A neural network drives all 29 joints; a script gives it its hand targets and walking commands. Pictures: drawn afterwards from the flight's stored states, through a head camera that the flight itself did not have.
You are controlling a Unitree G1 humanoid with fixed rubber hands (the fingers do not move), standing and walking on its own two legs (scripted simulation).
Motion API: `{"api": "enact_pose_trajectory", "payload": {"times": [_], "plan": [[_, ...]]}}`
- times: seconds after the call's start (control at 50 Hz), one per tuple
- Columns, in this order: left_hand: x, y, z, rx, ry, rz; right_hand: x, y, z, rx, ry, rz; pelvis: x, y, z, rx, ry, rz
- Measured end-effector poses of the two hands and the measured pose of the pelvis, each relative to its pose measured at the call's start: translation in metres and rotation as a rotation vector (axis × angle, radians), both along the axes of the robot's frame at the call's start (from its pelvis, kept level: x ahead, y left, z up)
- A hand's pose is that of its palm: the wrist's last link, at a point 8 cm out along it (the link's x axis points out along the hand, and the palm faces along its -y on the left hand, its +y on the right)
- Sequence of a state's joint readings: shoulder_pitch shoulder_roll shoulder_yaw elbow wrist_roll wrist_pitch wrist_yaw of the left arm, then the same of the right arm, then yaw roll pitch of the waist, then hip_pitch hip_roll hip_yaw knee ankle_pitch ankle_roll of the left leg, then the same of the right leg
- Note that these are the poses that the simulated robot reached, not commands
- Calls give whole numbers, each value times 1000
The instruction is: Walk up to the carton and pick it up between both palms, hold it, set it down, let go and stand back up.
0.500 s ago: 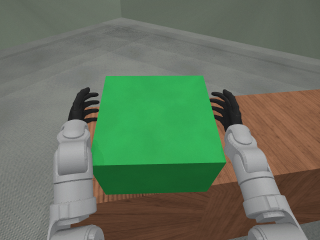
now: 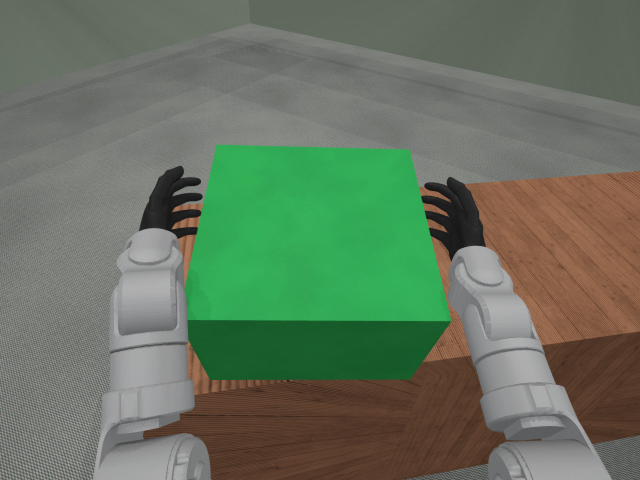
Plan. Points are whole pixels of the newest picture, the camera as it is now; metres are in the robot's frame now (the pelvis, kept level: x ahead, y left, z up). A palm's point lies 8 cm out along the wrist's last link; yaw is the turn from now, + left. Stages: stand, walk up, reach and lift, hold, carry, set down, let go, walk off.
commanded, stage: hold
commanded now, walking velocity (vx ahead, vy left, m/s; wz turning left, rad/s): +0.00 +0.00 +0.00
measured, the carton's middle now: (312, 261) +0.40 +0.00 +0.09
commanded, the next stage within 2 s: none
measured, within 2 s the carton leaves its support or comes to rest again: neither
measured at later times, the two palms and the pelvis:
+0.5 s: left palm (158, 242) +0.36 +0.18 +0.17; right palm (458, 245) +0.36 -0.18 +0.16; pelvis +0.00 +0.00 +0.00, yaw +0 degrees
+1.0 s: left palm (147, 247) +0.35 +0.19 +0.17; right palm (452, 245) +0.36 -0.17 +0.16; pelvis +0.00 +0.00 +0.00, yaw +1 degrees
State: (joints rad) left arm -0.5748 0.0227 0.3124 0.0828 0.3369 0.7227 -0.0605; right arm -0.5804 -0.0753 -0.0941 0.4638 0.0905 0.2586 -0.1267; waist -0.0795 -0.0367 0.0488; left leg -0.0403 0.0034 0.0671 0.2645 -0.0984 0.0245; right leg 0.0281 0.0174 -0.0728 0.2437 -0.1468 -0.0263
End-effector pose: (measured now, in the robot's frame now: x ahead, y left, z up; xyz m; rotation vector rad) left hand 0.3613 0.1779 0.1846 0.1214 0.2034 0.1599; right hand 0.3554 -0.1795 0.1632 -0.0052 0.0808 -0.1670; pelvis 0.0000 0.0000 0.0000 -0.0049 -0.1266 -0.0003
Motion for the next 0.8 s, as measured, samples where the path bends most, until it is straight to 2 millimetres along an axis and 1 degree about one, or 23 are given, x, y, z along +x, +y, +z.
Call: {"api": "enact_pose_trajectory", "payload": {"times": [0.06,0.12,0.2,0.26,0.34,0.42,0.5,0.56,0.62,0.72,0.8], "plan": [[1,0,7,-12,-31,3,0,1,12,-15,-33,-5,5,0,0,1,-11,-11],[-1,7,12,-35,-49,12,1,6,25,-33,-52,6,9,-2,0,2,-30,-15],[-8,19,9,-58,-44,30,3,18,33,-45,-48,31,12,-3,-1,3,-54,-7],[-14,25,1,-62,-24,38,3,24,29,-37,-27,47,11,-3,-1,1,-60,4],[-15,26,-11,-50,15,39,5,25,14,-21,13,53,7,0,-1,-1,-47,15],[-10,18,-16,-19,34,21,5,16,-1,-4,33,37,3,3,-1,-3,-21,18],[-2,5,-11,5,17,0,2,4,-6,2,18,11,3,5,0,-4,-1,7],[1,-2,-3,5,-10,-6,0,-2,2,-2,-11,-4,6,4,0,-3,0,-7],[1,-2,6,-12,-36,-2,-1,-3,15,-14,-38,-5,9,2,0,-1,-12,-18],[-8,9,13,-48,-51,22,0,8,34,-35,-56,23,12,-4,0,2,-46,-16],[-18,21,7,-63,-32,44,0,20,34,-33,-38,49,9,-6,-1,3,-61,0]]}}
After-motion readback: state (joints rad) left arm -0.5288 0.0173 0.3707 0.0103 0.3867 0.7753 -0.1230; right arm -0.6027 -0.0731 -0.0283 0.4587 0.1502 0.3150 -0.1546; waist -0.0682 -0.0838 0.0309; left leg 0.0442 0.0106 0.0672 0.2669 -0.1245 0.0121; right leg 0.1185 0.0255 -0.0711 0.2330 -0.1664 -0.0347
